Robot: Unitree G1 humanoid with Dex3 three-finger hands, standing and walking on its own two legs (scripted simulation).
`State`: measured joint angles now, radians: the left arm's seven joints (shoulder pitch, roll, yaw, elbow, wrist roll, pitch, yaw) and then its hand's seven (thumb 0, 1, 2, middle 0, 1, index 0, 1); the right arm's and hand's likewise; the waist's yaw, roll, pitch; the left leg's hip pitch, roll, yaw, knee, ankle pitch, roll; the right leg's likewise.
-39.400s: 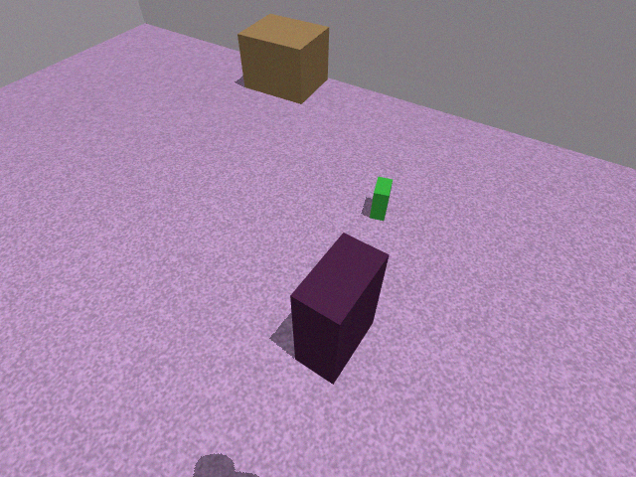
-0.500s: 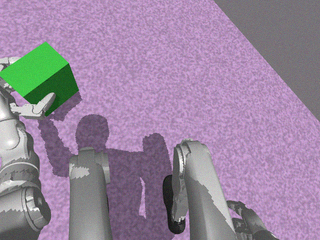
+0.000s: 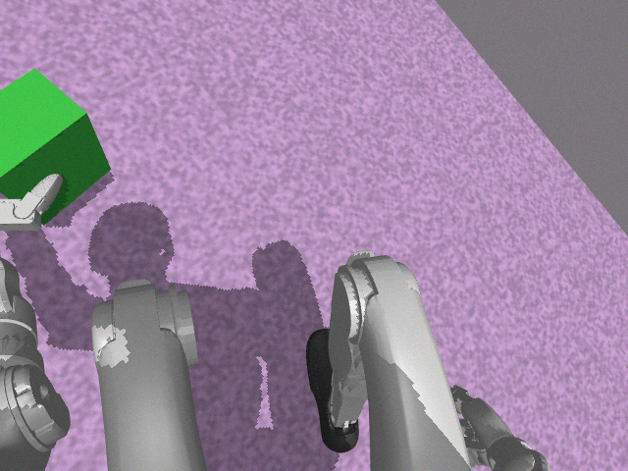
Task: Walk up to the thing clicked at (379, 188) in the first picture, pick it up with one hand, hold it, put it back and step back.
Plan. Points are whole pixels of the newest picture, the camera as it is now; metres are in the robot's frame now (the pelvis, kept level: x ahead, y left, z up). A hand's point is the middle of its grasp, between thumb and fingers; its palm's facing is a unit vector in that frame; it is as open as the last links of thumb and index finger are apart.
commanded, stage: crouch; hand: left
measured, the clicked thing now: (40, 156) +0.48 +0.27 -0.10
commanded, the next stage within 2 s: lower in 0.22 s
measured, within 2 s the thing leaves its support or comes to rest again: rests again in 1.82 s
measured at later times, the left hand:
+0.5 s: hand (27, 181) +0.46 +0.29 -0.13, palm faces +0.40 -0.92 -0.03, open 10.2 cm
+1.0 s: hand (43, 189) +0.47 +0.29 -0.19, palm faces +0.41 -0.91 -0.02, open 10.2 cm
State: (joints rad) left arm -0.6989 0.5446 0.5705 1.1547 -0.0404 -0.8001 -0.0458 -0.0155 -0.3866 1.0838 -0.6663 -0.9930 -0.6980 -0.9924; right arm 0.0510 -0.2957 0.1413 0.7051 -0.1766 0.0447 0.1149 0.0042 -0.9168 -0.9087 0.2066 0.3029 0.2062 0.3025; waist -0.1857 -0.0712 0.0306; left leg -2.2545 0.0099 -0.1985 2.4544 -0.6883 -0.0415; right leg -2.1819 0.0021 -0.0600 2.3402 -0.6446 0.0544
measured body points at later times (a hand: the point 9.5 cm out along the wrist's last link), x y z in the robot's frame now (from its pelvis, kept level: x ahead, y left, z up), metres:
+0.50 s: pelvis +0.00 +0.01 -0.02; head +0.23 +0.11 +0.34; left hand +0.43 +0.33 -0.13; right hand +0.11 -0.27 -0.11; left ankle +0.08 +0.13 -0.29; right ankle +0.12 -0.13 -0.29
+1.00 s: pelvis -0.01 +0.02 -0.03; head +0.25 +0.15 +0.31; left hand +0.44 +0.34 -0.18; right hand +0.10 -0.26 -0.09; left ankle +0.08 +0.13 -0.29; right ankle +0.12 -0.13 -0.29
